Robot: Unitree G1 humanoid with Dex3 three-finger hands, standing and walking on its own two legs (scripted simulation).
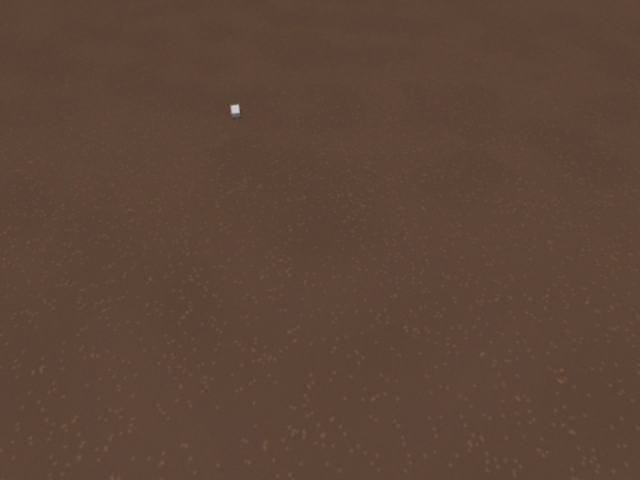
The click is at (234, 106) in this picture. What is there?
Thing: small brick
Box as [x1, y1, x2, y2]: [231, 104, 240, 117]
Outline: 238,104 231,105 232,117 240,116
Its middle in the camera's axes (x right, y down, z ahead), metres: -0.51 -0.75 +2.29
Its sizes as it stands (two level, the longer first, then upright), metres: 0.094 0.050 0.028
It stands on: the floor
